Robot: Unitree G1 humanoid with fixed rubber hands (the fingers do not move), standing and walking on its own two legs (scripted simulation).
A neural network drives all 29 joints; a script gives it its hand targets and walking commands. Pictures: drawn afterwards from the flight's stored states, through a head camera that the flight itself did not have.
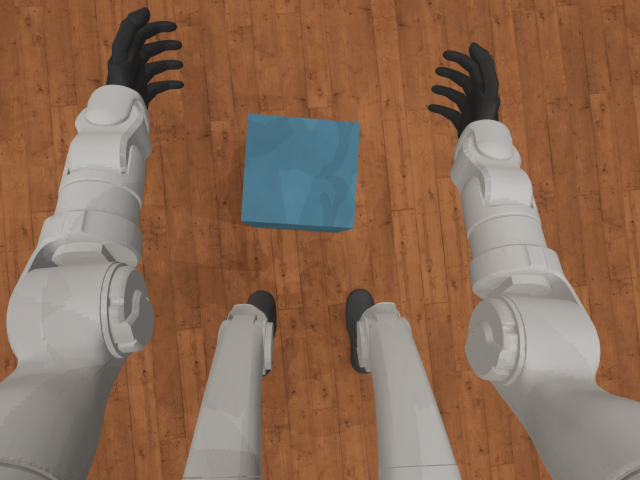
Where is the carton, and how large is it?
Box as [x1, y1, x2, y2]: [241, 114, 359, 232]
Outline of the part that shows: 248,114 241,220 250,225 258,227 337,232 352,228 354,217 359,123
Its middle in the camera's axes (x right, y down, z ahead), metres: -0.04 -0.12 +0.84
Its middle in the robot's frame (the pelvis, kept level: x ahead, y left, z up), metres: +0.49 +0.01 -0.51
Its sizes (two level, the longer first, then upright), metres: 0.210 0.200 0.250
